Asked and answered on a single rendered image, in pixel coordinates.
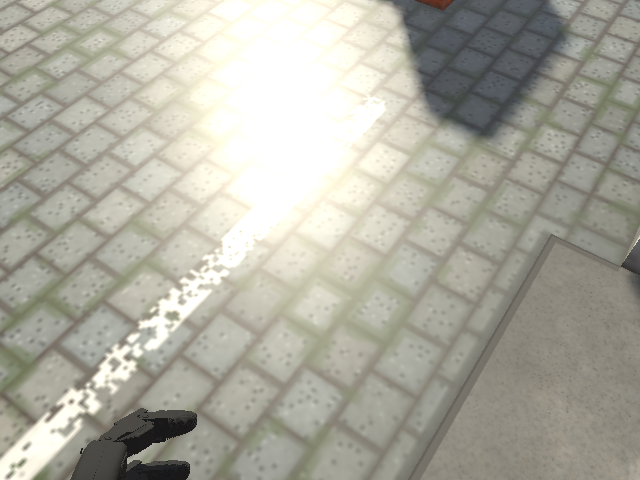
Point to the robot left hand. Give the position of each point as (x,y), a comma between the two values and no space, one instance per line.
(106,458)

